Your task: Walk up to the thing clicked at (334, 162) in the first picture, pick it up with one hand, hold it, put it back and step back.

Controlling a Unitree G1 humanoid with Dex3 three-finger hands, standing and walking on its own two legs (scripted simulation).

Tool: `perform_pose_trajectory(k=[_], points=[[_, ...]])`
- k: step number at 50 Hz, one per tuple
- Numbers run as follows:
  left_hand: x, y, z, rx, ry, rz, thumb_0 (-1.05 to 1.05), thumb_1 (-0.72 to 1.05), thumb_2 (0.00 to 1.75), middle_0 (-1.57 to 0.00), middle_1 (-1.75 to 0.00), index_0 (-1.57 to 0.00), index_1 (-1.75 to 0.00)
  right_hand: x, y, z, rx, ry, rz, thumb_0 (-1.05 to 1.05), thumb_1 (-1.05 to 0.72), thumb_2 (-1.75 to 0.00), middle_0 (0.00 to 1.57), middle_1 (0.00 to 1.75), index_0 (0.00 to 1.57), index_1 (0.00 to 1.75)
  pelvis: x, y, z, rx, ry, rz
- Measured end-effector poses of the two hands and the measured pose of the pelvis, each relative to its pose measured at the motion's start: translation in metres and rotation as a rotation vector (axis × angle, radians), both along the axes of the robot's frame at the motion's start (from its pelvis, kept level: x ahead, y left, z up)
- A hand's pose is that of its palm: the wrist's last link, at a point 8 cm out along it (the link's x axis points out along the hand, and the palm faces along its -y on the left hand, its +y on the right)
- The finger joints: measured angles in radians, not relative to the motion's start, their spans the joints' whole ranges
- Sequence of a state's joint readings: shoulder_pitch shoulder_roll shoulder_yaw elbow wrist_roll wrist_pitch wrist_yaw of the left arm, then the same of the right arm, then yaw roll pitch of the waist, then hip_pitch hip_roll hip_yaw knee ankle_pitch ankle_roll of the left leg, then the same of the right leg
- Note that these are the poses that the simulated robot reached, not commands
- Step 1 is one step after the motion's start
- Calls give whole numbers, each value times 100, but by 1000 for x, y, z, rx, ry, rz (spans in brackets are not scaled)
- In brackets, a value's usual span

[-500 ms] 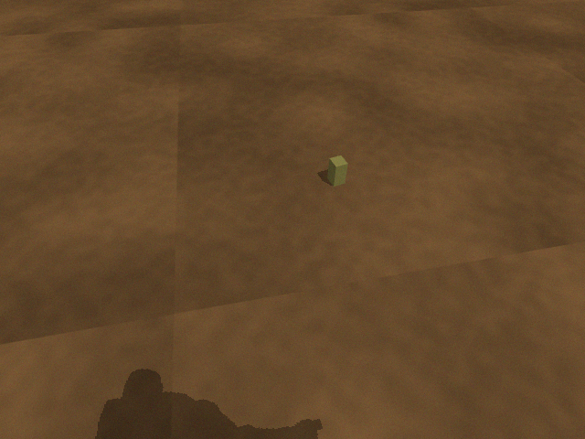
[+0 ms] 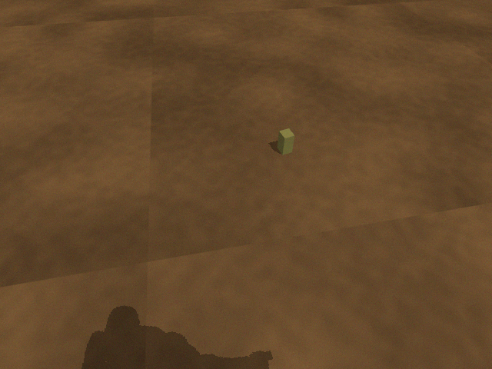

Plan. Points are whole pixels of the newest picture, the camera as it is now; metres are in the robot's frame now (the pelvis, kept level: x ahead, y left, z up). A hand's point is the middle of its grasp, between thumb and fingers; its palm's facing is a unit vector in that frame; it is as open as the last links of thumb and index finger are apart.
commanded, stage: stand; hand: left
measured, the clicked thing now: (285, 141) +1.46 -0.20 -0.72
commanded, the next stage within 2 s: walk up in 0.62 s
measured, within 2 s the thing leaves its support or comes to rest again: neither
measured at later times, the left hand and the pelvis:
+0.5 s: hand out of the picture +0.08 +0.25 -0.16, palm faces -0.02 -0.94 -0.35, open 7.4 cm; pelvis +0.01 +0.00 +0.00, yaw +0 degrees
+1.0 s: hand (145, 346) +0.20 +0.20 -0.15, palm faces -0.11 -0.89 -0.45, open 7.4 cm; pelvis +0.10 -0.09 -0.04, yaw -8 degrees
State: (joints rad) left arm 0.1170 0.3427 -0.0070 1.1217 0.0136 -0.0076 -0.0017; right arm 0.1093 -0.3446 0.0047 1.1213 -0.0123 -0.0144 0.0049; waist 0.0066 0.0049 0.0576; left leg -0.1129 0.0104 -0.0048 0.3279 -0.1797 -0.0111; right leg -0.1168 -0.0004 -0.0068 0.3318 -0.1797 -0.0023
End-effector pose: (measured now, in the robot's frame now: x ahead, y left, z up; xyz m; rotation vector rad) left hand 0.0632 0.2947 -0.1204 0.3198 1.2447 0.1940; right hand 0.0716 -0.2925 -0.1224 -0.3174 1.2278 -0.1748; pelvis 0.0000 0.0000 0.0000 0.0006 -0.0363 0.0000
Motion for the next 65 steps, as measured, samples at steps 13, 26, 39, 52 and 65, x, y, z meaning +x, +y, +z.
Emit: perform_pose_trajectory(k=[13,26,39,52,65], points=[[9,-2,2,4,-15,-2,1,90,90,-21,-30,-20,-30,6,-2,0,0,-6,1,0,-91,-90,20,30,20,30,5,-2,0,0,0,1],[13,-2,2,4,-18,-2,1,90,90,-21,-30,-20,-30,7,-3,1,-3,-2,6,0,-91,-90,20,30,20,30,7,-2,0,-1,3,4],[38,3,9,19,11,-82,1,90,90,-21,-30,-20,-30,-7,-41,8,-30,-96,-81,0,-90,-89,21,30,20,30,25,-18,-5,19,11,-68],[135,-66,13,92,-116,-119,1,91,90,-21,-30,-20,-30,42,-151,-26,-55,-30,-148,1,-91,-90,20,30,20,30,109,-101,-33,-4,-32,-148],[213,-110,-1,-11,-2,-167,1,90,90,-21,-30,-20,-30,173,-157,18,-31,-125,-113,0,-90,-90,20,30,20,30,217,-123,-12,-30,-1,-218]])
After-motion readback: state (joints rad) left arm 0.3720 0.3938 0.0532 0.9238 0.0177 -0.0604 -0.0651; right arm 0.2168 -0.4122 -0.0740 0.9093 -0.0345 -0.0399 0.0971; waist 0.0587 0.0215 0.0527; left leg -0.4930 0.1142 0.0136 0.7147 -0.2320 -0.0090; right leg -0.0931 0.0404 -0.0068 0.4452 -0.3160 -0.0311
